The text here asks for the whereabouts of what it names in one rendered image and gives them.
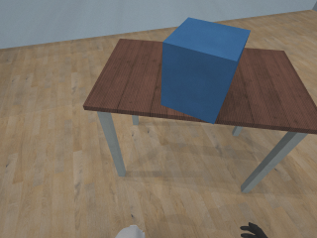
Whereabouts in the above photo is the table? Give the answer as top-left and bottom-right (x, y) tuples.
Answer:
(83, 39), (317, 193)

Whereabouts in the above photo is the robot left thigh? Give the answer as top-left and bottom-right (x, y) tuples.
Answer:
(115, 226), (146, 238)

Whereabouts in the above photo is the right robot hand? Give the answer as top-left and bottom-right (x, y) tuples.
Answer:
(240, 222), (267, 238)

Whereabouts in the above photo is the carton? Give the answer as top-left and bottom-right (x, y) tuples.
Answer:
(160, 17), (251, 124)

